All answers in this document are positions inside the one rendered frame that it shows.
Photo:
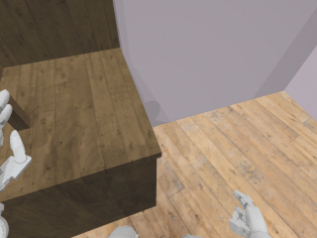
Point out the left robot hand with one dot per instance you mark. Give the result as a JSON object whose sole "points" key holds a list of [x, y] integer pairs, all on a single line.
{"points": [[14, 166]]}

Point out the right robot hand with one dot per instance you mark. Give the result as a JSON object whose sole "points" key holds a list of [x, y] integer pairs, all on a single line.
{"points": [[245, 223]]}

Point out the counter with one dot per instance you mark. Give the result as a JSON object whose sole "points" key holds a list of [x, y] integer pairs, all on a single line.
{"points": [[80, 117]]}

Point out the robot left thigh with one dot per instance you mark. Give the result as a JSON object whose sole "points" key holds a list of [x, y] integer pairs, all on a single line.
{"points": [[124, 232]]}

